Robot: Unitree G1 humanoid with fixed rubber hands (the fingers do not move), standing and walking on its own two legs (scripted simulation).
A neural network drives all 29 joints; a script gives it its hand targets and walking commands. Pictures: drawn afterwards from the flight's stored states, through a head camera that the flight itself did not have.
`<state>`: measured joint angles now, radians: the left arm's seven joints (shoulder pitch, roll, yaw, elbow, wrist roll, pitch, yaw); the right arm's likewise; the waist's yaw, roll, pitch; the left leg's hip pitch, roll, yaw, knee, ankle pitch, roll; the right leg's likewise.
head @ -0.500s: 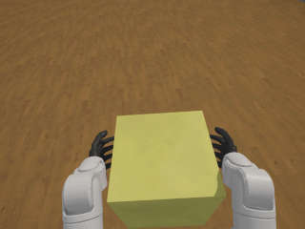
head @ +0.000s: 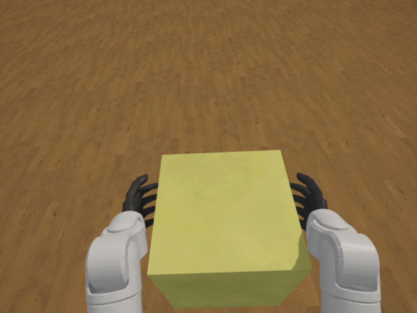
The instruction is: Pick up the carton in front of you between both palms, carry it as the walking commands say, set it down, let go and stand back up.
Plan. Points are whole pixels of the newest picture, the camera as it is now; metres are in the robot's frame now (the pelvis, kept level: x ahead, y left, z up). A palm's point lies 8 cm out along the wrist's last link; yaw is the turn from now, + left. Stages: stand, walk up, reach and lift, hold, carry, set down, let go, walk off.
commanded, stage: carry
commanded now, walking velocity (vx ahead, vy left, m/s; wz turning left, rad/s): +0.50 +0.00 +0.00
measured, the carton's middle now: (223, 235) +0.27 +0.00 +0.03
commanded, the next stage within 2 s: none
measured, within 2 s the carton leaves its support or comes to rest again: neither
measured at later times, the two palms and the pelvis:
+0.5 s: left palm (157, 103) +0.59 +0.16 +0.11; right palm (274, 102) +0.59 -0.14 +0.11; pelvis +0.33 +0.01 +0.01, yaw +0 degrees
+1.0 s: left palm (171, 49) +0.94 +0.16 +0.10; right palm (256, 47) +0.94 -0.14 +0.10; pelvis +0.67 +0.00 +0.00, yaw +0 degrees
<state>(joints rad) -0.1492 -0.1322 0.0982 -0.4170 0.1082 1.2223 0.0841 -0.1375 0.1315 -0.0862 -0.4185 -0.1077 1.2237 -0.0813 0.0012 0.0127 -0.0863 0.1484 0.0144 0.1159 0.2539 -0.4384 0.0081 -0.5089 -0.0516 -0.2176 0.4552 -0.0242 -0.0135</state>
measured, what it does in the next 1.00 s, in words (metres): walks ahead: right foot, then left foot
